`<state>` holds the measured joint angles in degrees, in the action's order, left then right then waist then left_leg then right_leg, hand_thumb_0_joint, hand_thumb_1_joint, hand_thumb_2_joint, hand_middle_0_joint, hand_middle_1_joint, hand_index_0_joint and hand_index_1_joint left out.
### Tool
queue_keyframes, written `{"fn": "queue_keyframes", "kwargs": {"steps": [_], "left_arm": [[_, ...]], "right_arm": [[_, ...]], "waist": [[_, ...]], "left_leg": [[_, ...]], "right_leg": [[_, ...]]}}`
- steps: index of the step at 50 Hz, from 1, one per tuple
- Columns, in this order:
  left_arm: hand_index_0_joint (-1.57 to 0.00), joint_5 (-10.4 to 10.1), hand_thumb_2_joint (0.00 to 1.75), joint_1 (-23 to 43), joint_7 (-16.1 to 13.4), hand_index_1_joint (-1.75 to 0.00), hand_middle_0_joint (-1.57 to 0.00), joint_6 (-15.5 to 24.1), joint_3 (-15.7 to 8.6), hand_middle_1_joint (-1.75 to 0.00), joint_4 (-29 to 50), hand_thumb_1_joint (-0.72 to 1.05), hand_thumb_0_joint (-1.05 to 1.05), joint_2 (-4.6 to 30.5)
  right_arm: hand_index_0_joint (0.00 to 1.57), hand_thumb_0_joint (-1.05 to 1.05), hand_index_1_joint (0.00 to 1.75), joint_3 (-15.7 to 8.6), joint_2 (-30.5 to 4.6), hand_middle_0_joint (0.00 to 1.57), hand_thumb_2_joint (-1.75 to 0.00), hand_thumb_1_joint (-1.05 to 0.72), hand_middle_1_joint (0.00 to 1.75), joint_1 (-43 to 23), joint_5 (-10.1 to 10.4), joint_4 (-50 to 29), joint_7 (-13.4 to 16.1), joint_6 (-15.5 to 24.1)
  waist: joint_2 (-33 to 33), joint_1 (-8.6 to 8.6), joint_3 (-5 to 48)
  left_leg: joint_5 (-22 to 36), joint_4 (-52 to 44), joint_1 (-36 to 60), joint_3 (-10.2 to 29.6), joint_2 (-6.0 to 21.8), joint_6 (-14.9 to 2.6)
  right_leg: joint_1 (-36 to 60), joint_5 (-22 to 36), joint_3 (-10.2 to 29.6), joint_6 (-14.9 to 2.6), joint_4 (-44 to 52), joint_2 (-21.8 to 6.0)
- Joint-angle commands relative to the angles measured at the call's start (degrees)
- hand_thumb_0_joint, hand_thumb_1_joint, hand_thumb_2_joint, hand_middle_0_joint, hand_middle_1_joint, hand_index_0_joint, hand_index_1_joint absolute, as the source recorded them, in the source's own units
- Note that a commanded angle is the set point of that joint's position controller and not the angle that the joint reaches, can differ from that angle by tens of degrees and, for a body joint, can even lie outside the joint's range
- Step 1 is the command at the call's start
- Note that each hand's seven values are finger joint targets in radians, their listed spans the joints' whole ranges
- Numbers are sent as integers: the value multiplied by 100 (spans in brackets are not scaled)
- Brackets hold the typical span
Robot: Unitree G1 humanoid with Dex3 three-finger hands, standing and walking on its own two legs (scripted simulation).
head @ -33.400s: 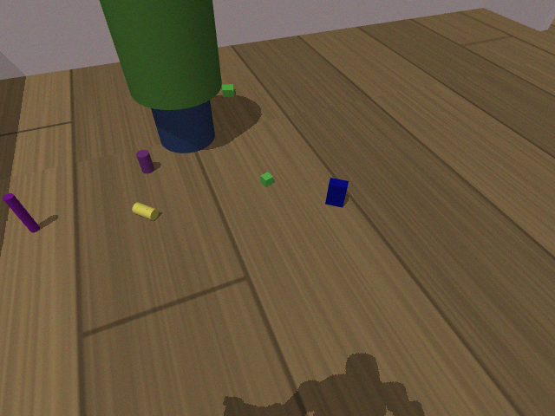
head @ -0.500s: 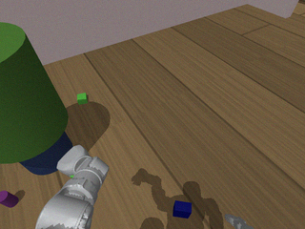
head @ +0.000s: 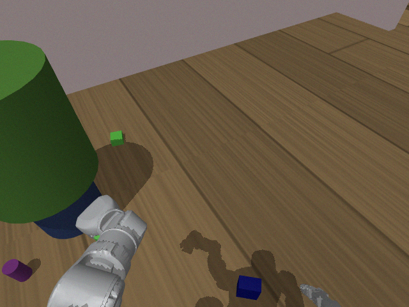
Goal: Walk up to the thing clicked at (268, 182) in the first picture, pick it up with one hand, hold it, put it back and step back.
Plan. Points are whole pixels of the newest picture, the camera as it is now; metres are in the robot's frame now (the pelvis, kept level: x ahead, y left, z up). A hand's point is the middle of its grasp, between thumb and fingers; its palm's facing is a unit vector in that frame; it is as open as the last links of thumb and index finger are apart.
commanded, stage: hold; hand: left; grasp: from above
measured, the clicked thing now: (112, 236) +0.31 +0.23 -0.09
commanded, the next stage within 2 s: crouch in 0.58 s
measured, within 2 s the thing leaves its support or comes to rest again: neither
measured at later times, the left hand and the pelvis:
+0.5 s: hand (112, 235) +0.29 +0.21 -0.04, palm faces -0.22 -0.41 -0.88, open 5.8 cm; pelvis +0.00 +0.00 +0.01, yaw +0 degrees
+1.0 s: hand (115, 247) +0.28 +0.21 -0.08, palm faces -0.32 -0.40 -0.86, open 5.2 cm; pelvis +0.00 +0.01 +0.00, yaw +0 degrees
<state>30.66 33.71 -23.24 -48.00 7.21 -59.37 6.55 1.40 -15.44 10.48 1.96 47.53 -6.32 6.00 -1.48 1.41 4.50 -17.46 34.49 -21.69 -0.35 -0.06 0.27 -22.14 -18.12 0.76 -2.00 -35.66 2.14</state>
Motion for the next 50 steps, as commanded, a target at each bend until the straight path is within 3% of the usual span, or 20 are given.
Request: {"fn": "queue_keyframes", "kwargs": {"steps": [1,6,11,15,17,18,21,22,25,28,30,32,33,34,35,38,40,45,48,50], "left_arm": [[-116,406,42,2542,-282,-30,-122,-62,183,-25,1394,79,0,906],[-112,315,43,2317,-189,-33,-117,-270,182,-28,1169,73,0,877],[-113,241,46,2343,-59,-33,-119,-354,200,-27,1280,74,0,852],[-114,297,46,2194,12,-34,-120,-351,278,-27,1226,75,0,790],[-114,394,50,2208,-11,-36,-120,-317,202,-30,1378,76,0,983],[-116,405,49,2113,-17,-36,-121,-325,261,-29,1287,78,0,849],[-113,477,47,2250,-74,-36,-119,-272,265,-30,1777,75,0,946],[-113,479,48,2130,-83,-36,-119,-298,365,-30,1728,75,0,790],[-112,536,49,2274,-114,-37,-117,-295,232,-31,2062,74,0,1054],[-111,508,52,2197,-105,-38,-117,-360,400,-31,1906,73,0,777],[-109,498,52,2189,-95,-39,-115,-377,319,-33,1930,71,0,895],[-111,417,53,2003,-62,-39,-117,-422,385,-33,1646,73,0,712],[-111,374,54,2184,-43,-41,-117,-374,456,-35,1982,73,0,642],[-119,426,52,1981,-39,-40,-123,-430,366,-37,1535,81,0,765],[-116,374,58,1868,-24,-39,-117,-415,421,-38,1613,85,0,614],[-118,346,59,1851,5,-43,-118,-402,392,-43,1409,85,0,554],[-117,371,60,1602,15,-42,-118,-329,400,-42,1081,83,0,531],[-117,495,64,1817,-136,-48,-116,70,356,-48,668,84,0,564],[-118,651,62,2110,-274,-49,-117,369,218,-50,346,87,0,768],[-117,706,57,2182,-389,-48,-115,597,249,-50,280,85,0,564]], "right_arm": [[20,0,30,-225,-725,20,-90,-90,30,-531,59,-729,47,280],[20,0,30,-221,-727,20,-90,-89,30,-627,73,-697,45,278],[20,0,30,-189,-680,20,-90,-90,30,-653,87,-745,11,285],[20,0,30,-169,-650,20,-90,-90,30,-727,100,-748,-3,313],[20,0,30,-177,-642,20,-90,-90,30,-754,111,-783,-1,327],[20,0,30,-167,-617,20,-90,-90,30,-793,98,-777,-5,329],[20,0,30,-172,-629,20,-90,-90,30,-786,88,-846,6,346],[20,0,30,-132,-600,20,-90,-90,30,-828,111,-867,14,340],[20,0,30,-167,-614,20,-90,-89,30,-869,105,-850,29,312],[20,0,30,-115,-589,20,-90,-90,30,-895,113,-870,47,323],[20,0,30,-130,-603,20,-90,-89,30,-911,122,-877,46,318],[20,0,30,-124,-591,20,-90,-89,30,-906,117,-840,47,329],[20,0,30,-112,-581,20,-90,-90,30,-926,127,-892,43,361],[20,0,30,-140,-624,20,-90,-89,30,-875,137,-842,40,342],[20,0,30,-139,-582,20,-88,-83,30,-922,133,-862,30,350],[20,0,30,-168,-558,20,-88,-85,30,-857,103,-821,5,335],[20,0,30,-188,-580,20,-88,-85,30,-762,113,-767,5,334],[20,0,30,-233,-589,20,-88,-85,30,-533,85,-673,20,372],[20,0,30,-312,-610,20,-88,-85,30,-239,41,-527,33,402],[20,0,30,-340,-597,20,-88,-85,30,-80,-2,-462,29,420]], "waist": [[114,-14,1823],[221,-57,1464],[414,-89,1573],[465,-63,1430],[336,-127,1546],[344,-101,1489],[140,-158,1668],[153,-91,1520],[-13,-160,1785],[244,-50,1498],[247,-102,1597],[296,-91,1403],[315,-70,1550],[265,-121,1433],[294,-113,1450],[314,-114,1438],[410,-96,1274],[524,23,1117],[396,103,1277],[420,237,1447]], "left_leg": [[1487,-426,730,-152,-82,-78],[1318,-488,609,-173,-95,-96],[1384,-481,603,-180,-135,-147],[1330,-520,630,-186,-141,-157],[1387,-555,682,-203,-145,-139],[1394,-554,659,-194,-133,-132],[1448,-603,818,-181,-115,-111],[1390,-622,814,-178,-116,-120],[1556,-606,923,-180,-106,-100],[1432,-636,865,-128,-83,-120],[1412,-629,873,-162,-113,-135],[1353,-625,778,-168,-109,-135],[1346,-653,881,-144,-107,-137],[1383,-633,789,-169,-115,-129],[1443,-623,786,-162,-120,-124],[1595,-609,744,-139,-100,-109],[1580,-623,703,-119,-73,-95],[1406,-460,440,-139,-69,-114],[1412,-158,139,-168,-61,-99],[1453,125,-12,-167,-41,-93]], "right_leg": [[939,1718,-2,106,471,0],[879,1563,42,144,649,-23],[1037,1792,95,173,718,-88],[1001,1736,106,197,803,-100],[1117,1777,111,185,769,-111],[1068,1750,102,178,762,-97],[1130,1675,55,129,725,-69],[1056,1627,55,134,767,-67],[1162,1765,60,118,702,-64],[1036,1640,26,133,756,-43],[1105,1642,57,143,805,-66],[1021,1569,56,140,825,-69],[1091,1555,48,137,839,-59],[1076,1591,63,136,837,-73],[1108,1665,64,140,825,-75],[1059,1821,45,123,761,-74],[977,1719,26,96,741,-51],[714,1633,68,115,679,-83],[452,1691,111,100,416,-95],[165,1797,102,94,133,-85]]}}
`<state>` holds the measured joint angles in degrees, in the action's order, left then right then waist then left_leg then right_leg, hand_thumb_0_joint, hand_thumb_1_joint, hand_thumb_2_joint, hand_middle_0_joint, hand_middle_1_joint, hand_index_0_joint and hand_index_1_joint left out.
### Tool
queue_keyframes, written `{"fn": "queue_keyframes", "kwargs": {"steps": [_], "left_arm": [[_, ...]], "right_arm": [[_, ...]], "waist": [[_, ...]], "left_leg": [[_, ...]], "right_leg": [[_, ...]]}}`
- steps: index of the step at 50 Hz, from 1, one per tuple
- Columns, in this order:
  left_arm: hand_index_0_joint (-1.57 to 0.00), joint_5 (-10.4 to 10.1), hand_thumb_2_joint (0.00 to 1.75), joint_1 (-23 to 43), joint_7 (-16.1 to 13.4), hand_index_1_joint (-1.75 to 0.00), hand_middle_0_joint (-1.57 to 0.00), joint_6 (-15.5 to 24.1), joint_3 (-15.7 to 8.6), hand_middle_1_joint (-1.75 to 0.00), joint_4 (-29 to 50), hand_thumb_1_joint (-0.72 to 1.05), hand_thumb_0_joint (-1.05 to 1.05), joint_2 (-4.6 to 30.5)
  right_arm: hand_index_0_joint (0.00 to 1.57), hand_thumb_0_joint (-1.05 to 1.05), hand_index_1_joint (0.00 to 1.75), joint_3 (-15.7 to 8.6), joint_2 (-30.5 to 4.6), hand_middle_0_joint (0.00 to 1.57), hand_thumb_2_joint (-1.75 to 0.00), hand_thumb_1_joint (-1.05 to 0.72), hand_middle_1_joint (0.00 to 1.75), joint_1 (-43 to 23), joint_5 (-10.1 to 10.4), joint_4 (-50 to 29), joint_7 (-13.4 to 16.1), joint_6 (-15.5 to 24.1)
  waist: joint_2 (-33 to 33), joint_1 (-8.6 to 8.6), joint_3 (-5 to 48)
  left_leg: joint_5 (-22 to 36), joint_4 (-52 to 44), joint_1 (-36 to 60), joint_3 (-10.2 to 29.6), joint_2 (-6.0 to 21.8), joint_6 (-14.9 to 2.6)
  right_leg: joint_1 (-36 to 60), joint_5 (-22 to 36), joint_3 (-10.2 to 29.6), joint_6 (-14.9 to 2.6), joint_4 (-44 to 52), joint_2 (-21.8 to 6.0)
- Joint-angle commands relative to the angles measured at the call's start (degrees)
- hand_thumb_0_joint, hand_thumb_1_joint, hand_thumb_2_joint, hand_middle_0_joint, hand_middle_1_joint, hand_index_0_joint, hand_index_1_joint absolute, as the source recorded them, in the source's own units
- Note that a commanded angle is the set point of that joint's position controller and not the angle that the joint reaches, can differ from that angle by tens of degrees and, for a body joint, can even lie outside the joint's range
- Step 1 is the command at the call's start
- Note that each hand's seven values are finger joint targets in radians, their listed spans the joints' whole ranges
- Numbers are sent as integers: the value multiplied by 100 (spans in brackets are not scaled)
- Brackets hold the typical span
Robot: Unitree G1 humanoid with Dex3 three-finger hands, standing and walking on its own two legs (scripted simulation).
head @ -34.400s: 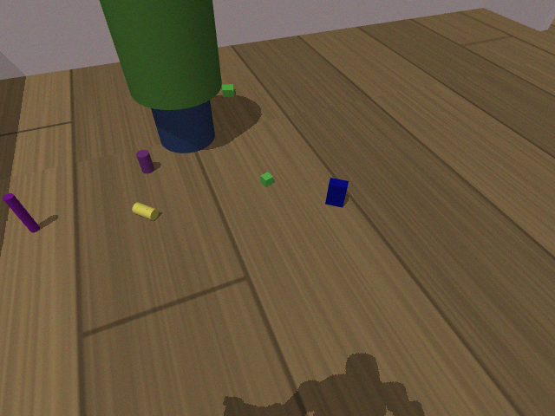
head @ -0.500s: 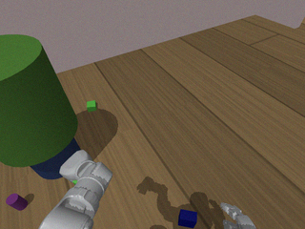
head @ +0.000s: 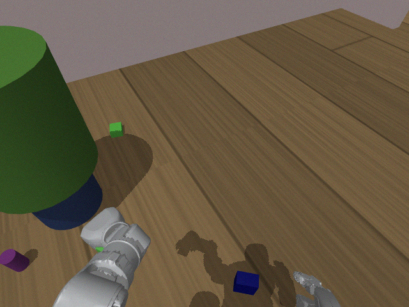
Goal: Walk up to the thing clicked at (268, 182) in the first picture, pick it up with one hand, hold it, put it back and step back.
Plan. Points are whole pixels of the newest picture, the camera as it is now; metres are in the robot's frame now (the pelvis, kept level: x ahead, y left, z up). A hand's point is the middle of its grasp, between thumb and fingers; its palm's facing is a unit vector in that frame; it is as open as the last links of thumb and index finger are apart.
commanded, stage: crouch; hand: left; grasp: from above
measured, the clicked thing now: (113, 247) +0.29 +0.23 -0.13
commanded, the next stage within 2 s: lower in 1.48 s
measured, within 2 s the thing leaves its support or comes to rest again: neither
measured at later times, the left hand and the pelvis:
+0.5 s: hand (141, 256) +0.33 +0.20 -0.32, palm faces -0.20 -0.38 -0.90, open 4.8 cm; pelvis -0.07 +0.00 -0.19, yaw -1 degrees
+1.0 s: hand (152, 256) +0.39 +0.21 -0.50, palm faces -0.24 -0.39 -0.89, open 4.6 cm; pelvis -0.09 +0.00 -0.35, yaw -4 degrees
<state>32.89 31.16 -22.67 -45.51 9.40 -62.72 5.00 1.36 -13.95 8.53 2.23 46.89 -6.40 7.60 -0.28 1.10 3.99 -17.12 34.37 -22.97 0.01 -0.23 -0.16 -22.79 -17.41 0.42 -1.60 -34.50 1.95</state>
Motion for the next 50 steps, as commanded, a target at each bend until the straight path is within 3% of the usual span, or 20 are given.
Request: {"fn": "queue_keyframes", "kwargs": {"steps": [1,4,7,8,9,11,15,18,19,21,23,25,26,28,31,35,40,44,46,50], "left_arm": [[-116,585,55,2506,-539,-48,-113,456,-49,-50,461,83,0,879],[-116,740,49,2776,-915,-47,-112,753,-281,-50,171,83,0,951],[-119,888,47,2938,-1359,-46,-115,945,-557,-49,-605,85,0,1011],[-120,799,45,3068,-1479,-46,-116,1023,-601,-50,-770,86,0,832],[-122,758,44,3080,-1592,-45,-118,1064,-742,-49,-999,88,0,903],[-123,517,44,3453,-1790,-45,-120,1147,-894,-48,-1172,90,0,850],[-133,234,49,4076,-2111,-42,-131,1275,-1222,-43,-1424,100,0,1092],[-138,252,44,4536,-2325,-40,-136,1411,-1505,-42,-1606,105,0,1595],[-137,175,45,4705,-2382,-40,-135,1460,-1539,-42,-1600,105,0,1545],[-134,134,43,4903,-2512,-40,-131,1526,-1796,-42,-1752,99,0,1901],[-130,113,45,5247,-2602,-44,-127,1575,-1893,-46,-1814,95,0,2094],[-129,110,47,5444,-2608,-46,-126,1599,-2012,-48,-1862,92,0,2352],[-130,49,49,5626,-2565,-47,-128,1637,-1953,-49,-1647,95,0,2277],[-133,97,49,5679,-2491,-47,-130,1657,-2077,-49,-1670,96,0,2588],[-134,270,51,5629,-2320,-47,-131,1632,-2144,-49,-1846,97,0,2933],[-138,398,47,5524,-2065,-41,-136,1640,-2237,-43,-1911,100,0,3278],[-137,456,42,5842,-1670,-36,-135,1837,-2162,-37,-1645,98,0,3369],[-134,625,41,5841,-1398,-35,-132,1967,-1953,-36,-1575,93,0,3187],[-133,740,35,5965,-1380,-32,-130,2007,-1993,-34,-1511,92,0,3358],[-129,915,35,5725,-1458,-31,-127,2046,-2052,-33,-2186,87,0,3330]], "right_arm": [[20,0,30,-372,-793,20,-88,-86,30,245,-48,-360,40,282],[20,0,30,-447,-818,20,-88,-86,30,337,-201,-304,-2,339],[20,0,30,-514,-815,20,-89,-87,30,375,-365,-227,-104,377],[20,0,30,-527,-799,20,-89,-87,30,428,-424,-181,-138,393],[20,0,30,-568,-826,20,-89,-88,30,433,-462,-154,-163,403],[20,0,30,-597,-871,20,-89,-88,30,425,-534,-131,-219,428],[20,0,30,-577,-969,20,-89,-88,30,333,-627,-17,-287,459],[20,0,30,-488,-1077,20,-89,-88,30,271,-690,81,-316,468],[20,0,30,-494,-1113,20,-89,-88,30,307,-709,133,-327,475],[20,0,30,-471,-1171,20,-89,-88,30,334,-735,271,-342,476],[20,0,30,-486,-1260,20,-89,-89,30,369,-796,374,-343,508],[20,0,30,-484,-1312,20,-90,-89,30,443,-838,498,-346,514],[20,0,30,-522,-1327,20,-90,-89,30,500,-856,499,-375,525],[20,0,30,-518,-1354,20,-90,-90,30,673,-876,552,-421,505],[20,0,30,-508,-1341,20,-90,-90,30,705,-873,629,-480,476],[20,0,30,-501,-1225,20,-90,-90,30,825,-840,508,-595,390],[20,0,30,-478,-1115,20,-90,-90,30,1012,-773,497,-684,385],[20,0,30,-462,-1104,20,-90,-90,30,1226,-778,541,-718,401],[20,0,30,-452,-1219,20,-90,-90,30,1311,-759,566,-706,428],[20,0,30,-389,-1258,20,-90,-90,30,1340,-843,582,-678,449]], "waist": [[216,232,1595],[-12,280,2042],[-92,299,2246],[-12,394,2359],[-53,327,2476],[-195,433,2797],[-464,603,3379],[-715,709,3811],[-614,896,3950],[-733,924,4031],[-804,1030,4205],[-892,1124,4306],[-874,1204,4419],[-839,1229,4646],[-1153,1191,4629],[-1106,1152,4919],[-1314,1253,4983],[-1245,1367,4918],[-1379,1377,4965],[-1241,1474,4595]], "left_leg": [[1423,329,-103,-210,-28,-27],[1543,1153,-756,-205,29,61],[1176,1983,-1717,-177,61,134],[1030,2199,-1975,-147,51,134],[912,2373,-2199,-134,52,154],[652,2737,-2568,-85,20,155],[59,3477,-3313,21,1,154],[-181,4117,-3846,126,14,166],[-376,4260,-3938,190,34,168],[-713,4545,-4290,224,64,194],[-924,4864,-4723,228,78,193],[-985,5199,-5136,145,65,185],[-955,5429,-5292,108,60,176],[-714,5807,-5592,11,54,164],[-986,6130,-5965,56,52,137],[-898,6769,-6612,-19,38,55],[-1009,7217,-6987,16,77,-15],[-828,7530,-7302,-17,98,-50],[-834,7592,-7280,57,117,-53],[-913,7800,-7523,107,121,-59]], "right_leg": [[105,1709,126,32,-181,-60],[-688,1729,97,-16,-1046,-28],[-1673,1365,50,-53,-1896,18],[-1950,1276,39,-53,-2089,27],[-2228,1114,24,-72,-2288,49],[-2681,885,17,-76,-2566,37],[-3633,325,-65,-101,-3244,74],[-4530,74,-145,-97,-3920,105],[-4783,-112,-200,-78,-4098,105],[-5264,-513,-240,-41,-4380,94],[-5557,-768,-249,8,-4633,102],[-5702,-900,-223,48,-4816,103],[-5804,-897,-218,60,-4918,107],[-5722,-625,-230,74,-5186,116],[-6140,-848,-298,46,-5572,100],[-6140,-720,-219,57,-5948,122],[-6515,-885,-267,43,-6326,165],[-6498,-499,-307,63,-6652,174],[-6774,-505,-386,27,-6862,163],[-7243,-519,-475,12,-7163,150]]}}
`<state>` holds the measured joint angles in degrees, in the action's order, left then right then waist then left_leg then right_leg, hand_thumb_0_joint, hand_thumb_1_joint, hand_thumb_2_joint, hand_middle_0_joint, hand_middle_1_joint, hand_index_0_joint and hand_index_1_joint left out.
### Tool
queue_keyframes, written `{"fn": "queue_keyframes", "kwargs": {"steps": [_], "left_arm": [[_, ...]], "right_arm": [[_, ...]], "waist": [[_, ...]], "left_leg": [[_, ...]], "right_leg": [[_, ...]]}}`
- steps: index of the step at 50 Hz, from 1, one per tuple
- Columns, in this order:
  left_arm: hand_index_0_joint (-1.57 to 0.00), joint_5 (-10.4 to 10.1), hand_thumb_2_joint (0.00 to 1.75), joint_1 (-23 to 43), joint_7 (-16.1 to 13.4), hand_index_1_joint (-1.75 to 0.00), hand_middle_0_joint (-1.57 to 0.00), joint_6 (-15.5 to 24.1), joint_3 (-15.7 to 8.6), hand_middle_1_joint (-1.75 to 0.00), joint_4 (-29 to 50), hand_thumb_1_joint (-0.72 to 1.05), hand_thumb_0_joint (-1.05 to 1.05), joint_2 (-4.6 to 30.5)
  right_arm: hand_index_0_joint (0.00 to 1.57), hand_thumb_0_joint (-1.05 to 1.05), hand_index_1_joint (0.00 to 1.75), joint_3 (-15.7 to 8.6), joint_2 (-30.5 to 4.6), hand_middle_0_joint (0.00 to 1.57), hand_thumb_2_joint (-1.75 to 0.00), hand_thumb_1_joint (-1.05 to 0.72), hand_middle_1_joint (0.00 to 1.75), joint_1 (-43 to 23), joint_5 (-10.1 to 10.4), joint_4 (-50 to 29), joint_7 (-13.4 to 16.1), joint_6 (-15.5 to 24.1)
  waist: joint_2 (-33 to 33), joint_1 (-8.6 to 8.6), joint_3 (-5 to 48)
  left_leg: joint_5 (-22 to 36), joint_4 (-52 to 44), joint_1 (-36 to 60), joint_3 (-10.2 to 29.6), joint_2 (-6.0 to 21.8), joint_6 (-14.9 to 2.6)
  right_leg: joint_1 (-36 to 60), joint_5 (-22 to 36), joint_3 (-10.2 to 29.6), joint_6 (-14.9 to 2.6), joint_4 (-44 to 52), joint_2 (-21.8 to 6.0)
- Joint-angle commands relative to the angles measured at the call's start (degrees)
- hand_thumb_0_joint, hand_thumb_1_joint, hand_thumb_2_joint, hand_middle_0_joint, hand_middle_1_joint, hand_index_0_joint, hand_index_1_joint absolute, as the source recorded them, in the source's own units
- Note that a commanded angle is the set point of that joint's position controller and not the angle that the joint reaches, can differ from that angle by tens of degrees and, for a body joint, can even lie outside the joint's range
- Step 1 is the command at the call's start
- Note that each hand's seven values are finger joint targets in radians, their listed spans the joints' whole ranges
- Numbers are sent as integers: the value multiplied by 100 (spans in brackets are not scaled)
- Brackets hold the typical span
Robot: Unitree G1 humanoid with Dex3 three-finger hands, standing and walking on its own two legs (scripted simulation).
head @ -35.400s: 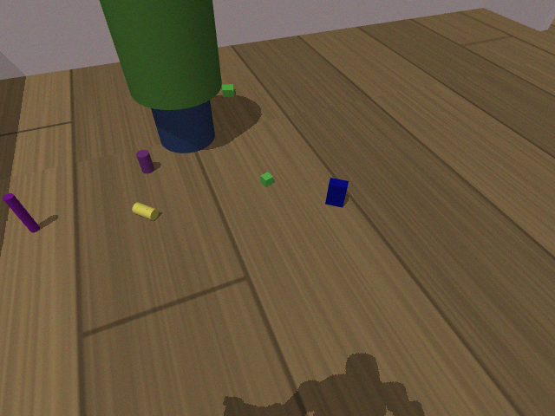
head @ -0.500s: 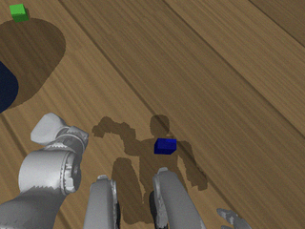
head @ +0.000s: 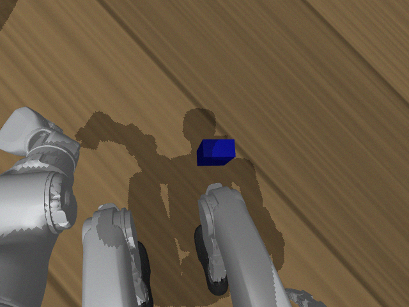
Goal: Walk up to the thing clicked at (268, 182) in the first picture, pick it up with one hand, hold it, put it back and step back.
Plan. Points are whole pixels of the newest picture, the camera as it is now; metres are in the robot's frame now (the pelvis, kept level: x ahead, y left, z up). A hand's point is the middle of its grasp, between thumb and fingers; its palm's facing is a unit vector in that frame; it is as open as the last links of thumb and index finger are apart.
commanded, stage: crouch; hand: left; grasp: from above
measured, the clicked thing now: (46, 146) +0.47 +0.26 -0.20
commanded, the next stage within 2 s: lower in 0.48 s
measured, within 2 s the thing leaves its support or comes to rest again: rests again in 1.56 s
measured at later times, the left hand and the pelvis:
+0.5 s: hand (71, 148) +0.47 +0.23 -0.25, palm faces -0.22 -0.39 -0.89, open 4.6 cm; pelvis +0.00 +0.00 -0.07, yaw -2 degrees
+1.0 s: hand (79, 153) +0.47 +0.23 -0.30, palm faces -0.24 -0.41 -0.88, open 4.6 cm; pelvis +0.00 +0.01 -0.09, yaw -5 degrees
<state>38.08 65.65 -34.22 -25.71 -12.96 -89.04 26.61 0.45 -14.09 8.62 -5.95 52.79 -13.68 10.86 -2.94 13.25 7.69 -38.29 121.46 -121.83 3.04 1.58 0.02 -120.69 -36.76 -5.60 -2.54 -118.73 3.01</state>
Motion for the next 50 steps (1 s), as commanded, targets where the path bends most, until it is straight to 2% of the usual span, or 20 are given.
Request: {"fn": "queue_keyframes", "kwargs": {"steps": [1,6,9,12,14,21,24,25,26,28,29,30,34,35,36,37,40,41,43,50], "left_arm": [[-130,438,35,2296,-314,-31,-128,77,140,-33,345,89,0,1276],[-129,569,34,2605,-384,-32,-127,190,110,-34,90,87,0,1368],[-127,733,36,2726,-579,-36,-125,267,-51,-38,-178,86,0,1620],[-128,722,39,2875,-735,-39,-125,304,-127,-41,-341,89,0,1594],[-126,694,39,2997,-868,-37,-124,330,-272,-39,-423,84,0,1778],[-129,561,51,3162,-1156,-46,-128,364,-508,-46,-562,89,0,1981],[-131,472,50,3030,-1157,-46,-129,375,-500,-47,-718,93,0,1944],[-131,442,48,3129,-1156,-46,-129,416,-609,-48,-495,93,0,2174],[-132,427,48,3016,-1123,-47,-130,403,-536,-49,-634,94,0,2113],[-132,415,50,3145,-1133,-47,-130,464,-732,-48,-193,93,0,2476],[-133,430,49,2950,-1115,-46,-131,434,-676,-47,-470,94,0,2392],[-136,473,52,3110,-1102,-47,-135,472,-719,-48,-95,97,0,2488],[-135,560,54,2518,-998,-49,-135,424,-563,-50,-669,97,0,2338],[-136,559,55,2573,-1004,-49,-135,466,-659,-49,-469,99,0,2494],[-136,569,53,2457,-985,-49,-135,444,-555,-50,-610,99,0,2331],[-135,560,54,2581,-975,-49,-134,460,-508,-50,-531,97,0,2326],[-136,595,53,2590,-982,-49,-135,529,-553,-50,-495,99,0,2423],[-135,550,53,2455,-983,-49,-135,498,-416,-49,-826,97,0,2232],[-133,572,52,2664,-1030,-48,-132,585,-421,-48,-661,94,0,2352],[-129,582,49,2927,-1261,-46,-128,777,-422,-47,-547,90,0,2592]], "right_arm": [[20,0,30,-323,-1320,20,-90,-90,30,1271,-34,-4,65,138],[20,0,30,-178,-1370,20,-90,-91,30,1256,-192,37,3,251],[20,0,30,-115,-1497,20,-90,-91,30,1315,-276,36,-76,312],[20,0,30,-70,-1581,20,-90,-91,30,1323,-407,60,-199,385],[20,0,30,-75,-1678,20,-90,-91,30,1319,-424,72,-250,392],[20,0,30,19,-1737,20,-90,-91,30,1487,-605,53,-507,391],[20,0,30,53,-1747,20,-90,-91,30,1521,-653,95,-617,413],[20,0,30,58,-1792,20,-90,-91,30,1613,-634,103,-644,403],[20,0,30,85,-1782,20,-90,-91,30,1553,-655,102,-678,411],[20,0,30,90,-1835,20,-90,-92,30,1698,-601,77,-728,385],[20,0,30,106,-1842,20,-90,-92,30,1643,-602,66,-750,367],[20,0,30,123,-1817,20,-90,-92,30,1749,-628,111,-796,378],[20,0,30,162,-1887,20,-90,-92,30,1662,-593,26,-872,319],[20,0,30,150,-1898,20,-90,-92,30,1709,-603,44,-869,318],[20,0,30,163,-1907,20,-90,-92,30,1683,-584,-29,-886,301],[20,0,30,188,-1923,20,-90,-92,30,1741,-614,5,-912,298],[20,0,30,267,-1919,20,-90,-92,30,1794,-617,-43,-968,311],[20,0,30,257,-2016,20,-90,-92,30,1710,-624,-58,-974,301],[20,0,30,298,-2033,20,-90,-92,30,1715,-649,-61,-987,335],[20,0,30,454,-2152,20,-90,-92,30,1630,-704,-81,-1076,422]], "waist": [[-1119,225,4161],[-1166,479,3706],[-1156,447,3805],[-1351,599,3630],[-1513,516,3724],[-1451,665,3804],[-1329,769,3517],[-1320,760,3617],[-1302,774,3434],[-1409,678,3755],[-1368,719,3608],[-1525,791,3657],[-1479,747,3350],[-1518,746,3397],[-1618,748,3340],[-1647,852,3210],[-1536,916,3128],[-1556,951,2954],[-1586,1050,2930],[-1930,1161,2895]], "left_leg": [[1130,-882,2376,-157,-53,-72],[804,-621,2100,-94,-43,-93],[830,-383,1920,-133,-48,-105],[713,-295,1998,-70,-27,-76],[744,-238,2001,-70,-18,-51],[971,202,1742,-86,-14,-78],[912,374,1484,-76,-35,-116],[956,367,1531,-68,-22,-110],[937,440,1385,-76,-37,-131],[1159,452,1472,-102,-8,-121],[1176,483,1416,-76,-6,-122],[1306,501,1537,-66,-11,-106],[1165,518,1296,18,0,-118],[1179,511,1330,68,2,-115],[1191,451,1454,95,6,-94],[1221,453,1460,121,18,-82],[1205,464,1330,200,12,-102],[1062,441,1355,236,32,-90],[963,497,1335,281,31,-101],[875,574,1516,296,44,-60]], "right_leg": [[2264,1320,115,86,1136,22],[1658,957,36,117,878,5],[1638,1017,27,152,727,2],[1377,926,-70,150,572,-31],[1351,956,-106,144,503,-20],[1772,1228,-198,227,370,24],[1716,1174,-221,258,338,31],[1812,1199,-218,267,361,35],[1780,1191,-217,276,319,33],[2069,1446,-202,292,307,79],[2040,1509,-235,289,233,77],[2009,1644,-263,271,178,60],[1886,1537,-320,230,90,119],[1834,1555,-327,223,54,97],[1759,1550,-364,189,30,95],[1724,1594,-402,183,-7,95],[1708,1590,-443,189,-37,81],[1569,1457,-473,169,-71,102],[1481,1367,-480,184,-49,98],[1408,1298,-533,161,-56,97]]}}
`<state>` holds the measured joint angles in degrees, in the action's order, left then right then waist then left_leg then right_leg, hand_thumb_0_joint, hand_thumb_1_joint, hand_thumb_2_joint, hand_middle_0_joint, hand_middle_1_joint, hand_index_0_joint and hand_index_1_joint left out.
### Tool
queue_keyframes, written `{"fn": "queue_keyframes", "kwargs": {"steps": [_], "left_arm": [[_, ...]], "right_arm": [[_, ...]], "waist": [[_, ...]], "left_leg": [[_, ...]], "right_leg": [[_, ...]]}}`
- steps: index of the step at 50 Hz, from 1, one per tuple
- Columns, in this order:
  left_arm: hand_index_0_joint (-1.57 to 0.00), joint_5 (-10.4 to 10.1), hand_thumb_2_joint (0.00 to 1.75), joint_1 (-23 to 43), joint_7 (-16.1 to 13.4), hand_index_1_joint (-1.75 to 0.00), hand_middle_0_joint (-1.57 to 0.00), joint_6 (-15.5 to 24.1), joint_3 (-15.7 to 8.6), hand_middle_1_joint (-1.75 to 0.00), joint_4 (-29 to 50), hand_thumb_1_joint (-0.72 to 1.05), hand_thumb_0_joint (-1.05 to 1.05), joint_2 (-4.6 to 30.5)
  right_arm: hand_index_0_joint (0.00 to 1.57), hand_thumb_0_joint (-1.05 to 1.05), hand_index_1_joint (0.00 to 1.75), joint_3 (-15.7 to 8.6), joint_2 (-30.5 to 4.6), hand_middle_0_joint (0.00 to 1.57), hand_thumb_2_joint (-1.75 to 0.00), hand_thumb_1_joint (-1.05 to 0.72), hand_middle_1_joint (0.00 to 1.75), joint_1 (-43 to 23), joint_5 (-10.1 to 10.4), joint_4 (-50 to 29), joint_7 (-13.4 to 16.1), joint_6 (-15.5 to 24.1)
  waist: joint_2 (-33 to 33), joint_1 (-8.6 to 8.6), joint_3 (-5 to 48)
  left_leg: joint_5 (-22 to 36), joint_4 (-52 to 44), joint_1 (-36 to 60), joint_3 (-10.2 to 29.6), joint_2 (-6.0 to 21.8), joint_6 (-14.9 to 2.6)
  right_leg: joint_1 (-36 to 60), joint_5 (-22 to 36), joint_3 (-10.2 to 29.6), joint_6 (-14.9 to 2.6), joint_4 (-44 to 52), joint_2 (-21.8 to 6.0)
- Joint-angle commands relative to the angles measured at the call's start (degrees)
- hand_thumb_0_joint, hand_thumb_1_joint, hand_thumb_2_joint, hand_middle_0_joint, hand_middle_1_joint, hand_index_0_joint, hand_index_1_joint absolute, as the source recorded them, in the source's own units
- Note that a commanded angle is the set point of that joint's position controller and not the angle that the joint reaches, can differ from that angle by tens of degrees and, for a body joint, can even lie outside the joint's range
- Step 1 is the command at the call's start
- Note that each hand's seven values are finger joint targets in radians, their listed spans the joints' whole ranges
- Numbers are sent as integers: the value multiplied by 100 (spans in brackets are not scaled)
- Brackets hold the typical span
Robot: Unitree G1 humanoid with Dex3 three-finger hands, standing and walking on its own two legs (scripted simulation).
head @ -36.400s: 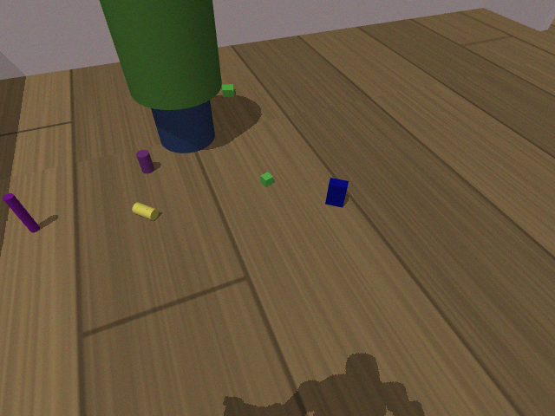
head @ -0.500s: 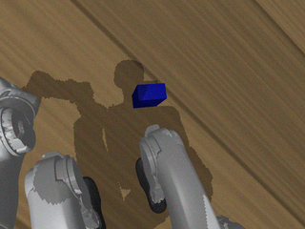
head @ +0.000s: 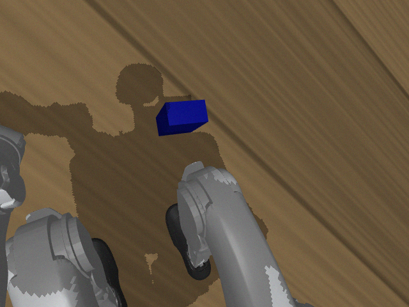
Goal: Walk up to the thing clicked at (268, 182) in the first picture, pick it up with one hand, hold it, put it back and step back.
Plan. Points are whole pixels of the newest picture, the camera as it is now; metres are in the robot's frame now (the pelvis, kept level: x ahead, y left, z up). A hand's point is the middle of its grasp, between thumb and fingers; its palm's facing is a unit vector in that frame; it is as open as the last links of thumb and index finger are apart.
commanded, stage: rest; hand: left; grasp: from above
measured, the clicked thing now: out of the picture +0.46 +0.29 -0.26
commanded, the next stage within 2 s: open in 1.02 s
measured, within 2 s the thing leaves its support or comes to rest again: rests again in 0.56 s
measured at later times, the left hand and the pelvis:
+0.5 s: hand out of the picture +0.47 +0.26 -0.24, palm faces -0.21 -0.42 -0.88, open 4.8 cm; pelvis +0.00 +0.00 +0.00, yaw -2 degrees
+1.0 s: hand out of the picture +0.47 +0.26 -0.25, palm faces -0.20 -0.41 -0.89, open 5.5 cm; pelvis +0.00 +0.01 +0.00, yaw -4 degrees
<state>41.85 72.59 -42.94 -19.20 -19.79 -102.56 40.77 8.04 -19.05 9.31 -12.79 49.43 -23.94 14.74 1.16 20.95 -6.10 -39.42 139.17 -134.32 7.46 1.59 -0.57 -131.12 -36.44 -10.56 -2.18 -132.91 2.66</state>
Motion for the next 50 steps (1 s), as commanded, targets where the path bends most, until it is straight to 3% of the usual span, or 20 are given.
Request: {"fn": "queue_keyframes", "kwargs": {"steps": [1,3,5,11,13,16,18,19,20,24,26,29,36,37,38,41,50], "left_arm": [[-129,238,49,2194,-390,-47,-127,134,295,-48,740,89,0,1153],[-128,219,52,2070,-406,-47,-128,126,356,-48,551,88,0,1136],[-127,233,53,2168,-445,-44,-128,172,221,-43,879,86,0,1466],[-127,250,54,1810,-415,-43,-128,168,304,-42,558,86,0,1443],[-128,229,53,1579,-434,-41,-129,124,335,-40,343,85,0,1423],[-125,211,47,1749,-426,-40,-125,167,279,-39,514,83,0,1590],[-126,178,48,1661,-413,-38,-127,175,390,-37,420,82,0,1475],[-125,158,46,1726,-423,-37,-126,215,280,-37,545,83,0,1615],[-125,196,46,1751,-403,-39,-126,225,386,-38,546,83,0,1591],[-123,179,39,1869,-440,-35,-123,298,418,-36,649,80,0,1669],[-120,167,39,1872,-499,-33,-120,338,357,-33,629,75,0,1793],[-118,159,42,1889,-498,-36,-118,360,495,-36,544,74,0,1592],[-117,144,46,1837,-612,-37,-118,358,405,-36,445,72,0,1819],[-117,107,47,1730,-610,-39,-117,335,529,-38,249,72,0,1653],[-116,94,48,1804,-631,-40,-117,351,408,-38,442,72,0,1830],[-116,37,44,1676,-637,-37,-116,335,387,-36,316,70,0,1891],[-113,47,38,1559,-528,-35,-113,349,629,-35,236,69,0,1930]], "right_arm": [[20,0,30,-278,-1653,20,-90,-92,30,1589,-35,248,-75,34],[20,0,30,-230,-1704,20,-90,-92,30,1476,-38,222,-110,62],[20,0,30,-211,-1761,20,-90,-92,30,1551,-45,222,-136,65],[20,0,30,-94,-1784,20,-90,-92,30,1537,-22,60,-232,35],[20,0,30,-54,-1815,20,-90,-92,30,1455,2,-41,-249,17],[20,0,30,-12,-1855,20,-90,-92,30,1508,-20,-81,-290,18],[20,0,30,23,-1841,20,-90,-92,30,1475,12,-127,-288,2],[20,0,30,42,-1831,20,-90,-92,30,1502,5,-146,-285,11],[20,0,30,70,-1862,20,-90,-92,30,1478,-24,-152,-293,14],[20,0,30,174,-1861,20,-90,-92,30,1397,-59,-184,-323,94],[20,0,30,173,-1910,20,-90,-92,30,1388,-19,-160,-302,111],[20,0,30,172,-1982,20,-90,-91,30,1317,-52,-185,-327,159],[20,0,30,286,-1993,20,-90,-91,30,1341,-53,-215,-368,217],[20,0,30,256,-2080,20,-91,-91,30,1317,-53,-226,-373,203],[20,0,30,314,-2009,20,-90,-91,30,1377,-62,-245,-388,217],[20,0,30,356,-2040,20,-91,-92,30,1345,-43,-273,-411,237],[20,0,30,496,-2051,20,-91,-91,30,1252,-48,-403,-385,308]], "waist": [[-2353,443,4241],[-2335,404,4195],[-2415,419,4290],[-2299,453,4126],[-2313,390,4070],[-2219,526,4040],[-2240,526,4025],[-2156,577,3985],[-2233,616,3935],[-2377,707,3747],[-2507,657,3758],[-2671,760,3575],[-2584,794,3606],[-2577,786,3563],[-2466,778,3684],[-2470,780,3613],[-2345,829,3302]], "left_leg": [[1031,-1151,2762,-177,28,-6],[962,-1168,2773,-155,37,-5],[1162,-1129,2857,-171,44,-2],[1370,-1074,2662,-149,61,-34],[1405,-1133,2653,-112,79,-27],[1380,-1085,2533,-39,83,-44],[1330,-1130,2556,-38,93,-44],[1402,-1063,2604,5,106,-45],[1380,-1058,2608,-7,103,-40],[1086,-1054,2609,48,83,-32],[1000,-1133,2736,105,114,2],[934,-1132,2925,165,125,44],[1088,-1115,2800,176,119,36],[1073,-1097,2786,158,125,20],[1296,-1046,2829,164,132,18],[1311,-1066,2709,177,129,7],[1101,-1035,2468,202,120,-23]], "right_leg": [[2531,1322,-43,130,1350,125],[2524,1267,-65,127,1326,129],[2682,1460,-72,144,1353,147],[2904,1733,-112,156,1361,196],[2959,1787,-127,147,1342,216],[2923,1797,-173,165,1307,213],[2981,1747,-177,160,1341,253],[2929,1822,-201,183,1334,229],[2951,1808,-212,172,1307,240],[2719,1506,-243,166,1320,218],[2601,1399,-268,137,1332,231],[2382,1334,-343,101,1269,218],[2610,1501,-362,130,1324,241],[2675,1520,-347,131,1346,273],[2853,1750,-356,157,1337,265],[2912,1786,-351,158,1322,288],[2881,1581,-371,179,1393,336]]}}
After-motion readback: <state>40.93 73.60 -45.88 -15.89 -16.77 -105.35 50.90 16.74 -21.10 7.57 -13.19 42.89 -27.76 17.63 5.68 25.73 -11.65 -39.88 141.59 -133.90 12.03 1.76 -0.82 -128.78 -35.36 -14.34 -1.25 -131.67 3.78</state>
